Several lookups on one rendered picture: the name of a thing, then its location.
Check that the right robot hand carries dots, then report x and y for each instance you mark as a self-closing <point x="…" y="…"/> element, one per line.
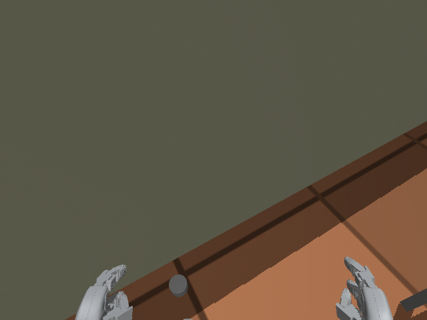
<point x="371" y="300"/>

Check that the left robot hand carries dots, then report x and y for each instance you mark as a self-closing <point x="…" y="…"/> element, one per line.
<point x="96" y="305"/>

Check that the tin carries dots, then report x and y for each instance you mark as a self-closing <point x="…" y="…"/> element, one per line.
<point x="178" y="285"/>

